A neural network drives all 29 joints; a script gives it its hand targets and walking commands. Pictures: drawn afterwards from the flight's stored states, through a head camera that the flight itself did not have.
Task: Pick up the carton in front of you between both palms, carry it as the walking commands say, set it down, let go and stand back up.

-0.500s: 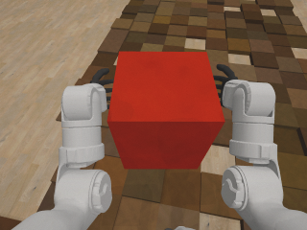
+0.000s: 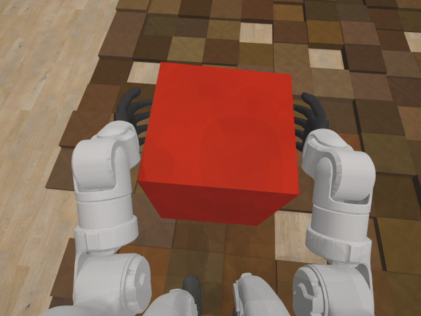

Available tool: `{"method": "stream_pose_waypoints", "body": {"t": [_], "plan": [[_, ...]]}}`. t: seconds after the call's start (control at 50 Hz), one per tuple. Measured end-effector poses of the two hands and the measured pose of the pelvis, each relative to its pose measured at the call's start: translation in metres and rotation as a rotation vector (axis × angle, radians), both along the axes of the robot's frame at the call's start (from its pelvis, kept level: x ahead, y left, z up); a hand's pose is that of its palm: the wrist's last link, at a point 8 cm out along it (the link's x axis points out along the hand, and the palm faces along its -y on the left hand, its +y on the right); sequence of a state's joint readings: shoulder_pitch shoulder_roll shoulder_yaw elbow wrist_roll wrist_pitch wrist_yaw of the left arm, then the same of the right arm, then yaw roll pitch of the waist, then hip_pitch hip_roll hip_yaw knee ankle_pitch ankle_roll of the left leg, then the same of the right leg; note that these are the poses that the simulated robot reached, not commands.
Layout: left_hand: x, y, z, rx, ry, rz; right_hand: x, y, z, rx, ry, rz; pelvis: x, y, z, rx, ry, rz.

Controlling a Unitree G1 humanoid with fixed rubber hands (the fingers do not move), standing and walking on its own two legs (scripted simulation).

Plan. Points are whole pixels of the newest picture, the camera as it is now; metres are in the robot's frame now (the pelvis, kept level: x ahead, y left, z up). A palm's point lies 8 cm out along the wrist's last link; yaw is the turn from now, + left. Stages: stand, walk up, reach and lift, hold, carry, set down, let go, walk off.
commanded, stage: carry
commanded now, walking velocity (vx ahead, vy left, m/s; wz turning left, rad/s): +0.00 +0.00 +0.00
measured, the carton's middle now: (216, 156) +0.38 -0.02 +0.02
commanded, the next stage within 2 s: none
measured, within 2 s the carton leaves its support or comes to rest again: neither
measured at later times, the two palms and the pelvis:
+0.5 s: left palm (147, 53) +0.52 +0.09 +0.14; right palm (323, 39) +0.53 -0.21 +0.15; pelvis +0.16 -0.06 -0.01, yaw +1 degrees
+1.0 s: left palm (130, 88) +0.49 +0.13 +0.10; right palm (297, 79) +0.48 -0.17 +0.10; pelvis +0.16 -0.02 -0.03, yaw +0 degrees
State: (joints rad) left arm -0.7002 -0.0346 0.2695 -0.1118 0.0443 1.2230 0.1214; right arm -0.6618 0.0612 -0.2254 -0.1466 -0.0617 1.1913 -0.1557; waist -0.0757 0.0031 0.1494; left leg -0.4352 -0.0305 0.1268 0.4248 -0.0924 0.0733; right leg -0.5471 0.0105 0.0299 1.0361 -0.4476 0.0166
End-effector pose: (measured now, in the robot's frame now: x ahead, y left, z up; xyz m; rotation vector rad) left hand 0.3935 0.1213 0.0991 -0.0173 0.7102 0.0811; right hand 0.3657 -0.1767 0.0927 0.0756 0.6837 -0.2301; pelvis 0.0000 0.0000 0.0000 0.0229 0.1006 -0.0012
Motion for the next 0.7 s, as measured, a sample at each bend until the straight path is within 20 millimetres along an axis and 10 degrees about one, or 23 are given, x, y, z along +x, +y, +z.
{"method": "stream_pose_waypoints", "body": {"t": [0.32,0.7], "plan": [[0.107,-0.041,0.073,0.068,-0.079,0.034,0.136,-0.042,0.076,-0.002,-0.076,0.086,0.124,-0.052,-0.018,0.023,-0.041,-0.005],[0.109,-0.009,0.005,0.045,0.088,0.068,0.152,-0.009,0.018,-0.035,0.090,0.156,0.153,-0.047,-0.012,-0.002,-0.039,0.016]]}}
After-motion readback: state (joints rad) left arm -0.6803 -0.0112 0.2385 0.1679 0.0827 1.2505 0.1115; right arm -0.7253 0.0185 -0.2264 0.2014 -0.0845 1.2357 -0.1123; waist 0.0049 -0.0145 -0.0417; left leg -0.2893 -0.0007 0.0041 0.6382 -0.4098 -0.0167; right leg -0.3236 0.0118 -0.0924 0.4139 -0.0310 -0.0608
